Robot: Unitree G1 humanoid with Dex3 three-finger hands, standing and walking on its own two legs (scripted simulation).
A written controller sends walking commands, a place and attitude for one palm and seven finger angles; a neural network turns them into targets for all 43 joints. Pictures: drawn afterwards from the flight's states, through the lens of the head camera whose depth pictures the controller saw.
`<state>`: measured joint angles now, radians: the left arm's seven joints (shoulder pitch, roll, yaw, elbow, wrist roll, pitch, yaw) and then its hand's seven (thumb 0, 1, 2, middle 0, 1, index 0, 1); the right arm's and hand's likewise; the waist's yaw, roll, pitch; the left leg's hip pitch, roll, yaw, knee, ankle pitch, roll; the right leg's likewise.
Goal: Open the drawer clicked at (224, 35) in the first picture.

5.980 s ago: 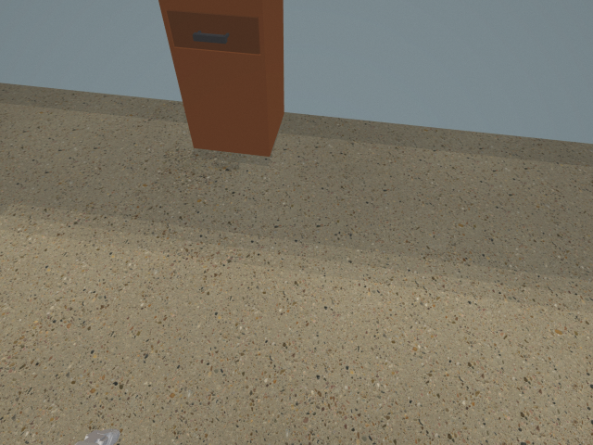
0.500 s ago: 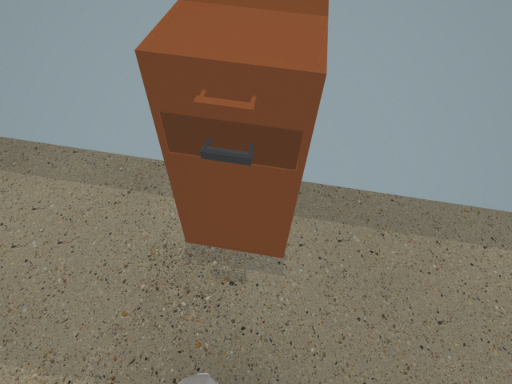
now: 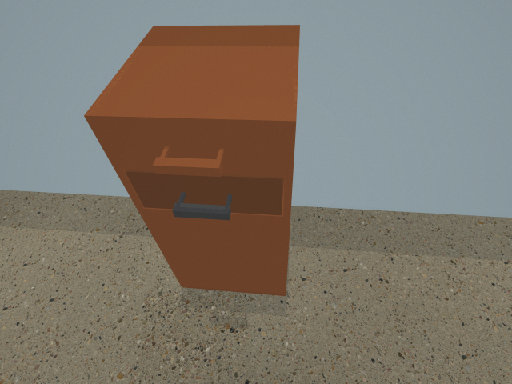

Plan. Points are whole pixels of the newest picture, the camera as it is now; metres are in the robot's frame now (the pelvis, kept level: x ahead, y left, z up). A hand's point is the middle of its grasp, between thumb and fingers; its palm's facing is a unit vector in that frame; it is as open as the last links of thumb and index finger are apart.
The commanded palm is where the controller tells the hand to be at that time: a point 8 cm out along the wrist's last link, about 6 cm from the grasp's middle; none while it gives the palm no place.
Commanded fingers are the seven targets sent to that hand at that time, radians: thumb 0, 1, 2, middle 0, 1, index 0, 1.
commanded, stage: come to a stop and stand still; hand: left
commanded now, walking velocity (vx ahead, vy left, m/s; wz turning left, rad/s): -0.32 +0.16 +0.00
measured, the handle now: (204, 204) +0.54 +0.17 -0.14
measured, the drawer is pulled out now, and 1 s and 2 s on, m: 0.00 0.00 0.00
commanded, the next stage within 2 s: look again from close up in 1.84 s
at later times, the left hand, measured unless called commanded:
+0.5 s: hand out of the picture +0.06 +0.25 -0.17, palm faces +0.04 -0.97 -0.23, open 7.3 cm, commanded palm none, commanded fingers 0.00 0.90 0.90 -0.20 -0.30 -0.20 -0.30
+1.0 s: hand out of the picture +0.02 +0.15 -0.17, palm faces +0.03 -0.98 -0.22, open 7.2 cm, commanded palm none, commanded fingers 0.00 0.90 0.90 -0.20 -0.30 -0.20 -0.30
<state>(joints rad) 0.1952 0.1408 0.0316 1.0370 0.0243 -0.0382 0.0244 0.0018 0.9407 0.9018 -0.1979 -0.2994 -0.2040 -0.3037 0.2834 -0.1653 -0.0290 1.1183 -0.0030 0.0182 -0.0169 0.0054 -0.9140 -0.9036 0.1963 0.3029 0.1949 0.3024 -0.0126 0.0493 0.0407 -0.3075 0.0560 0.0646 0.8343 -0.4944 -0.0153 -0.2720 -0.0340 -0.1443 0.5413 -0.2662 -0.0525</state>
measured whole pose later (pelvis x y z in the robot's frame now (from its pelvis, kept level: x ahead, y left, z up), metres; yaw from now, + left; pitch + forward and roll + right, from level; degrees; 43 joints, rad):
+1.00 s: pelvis +0.00 -0.03 +0.00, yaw +0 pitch -1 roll +0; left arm 0.25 0.15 0.01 1.11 0.01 0.01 0.03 0.01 0.94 0.90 -0.20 -0.30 -0.21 -0.30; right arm 0.33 -0.16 -0.01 1.17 -0.01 0.03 -0.02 0.00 -0.91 -0.90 0.20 0.30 0.19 0.30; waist -0.03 0.03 0.02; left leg -0.22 0.09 0.01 0.44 -0.20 -0.07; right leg -0.12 0.02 -0.07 0.46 -0.32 -0.05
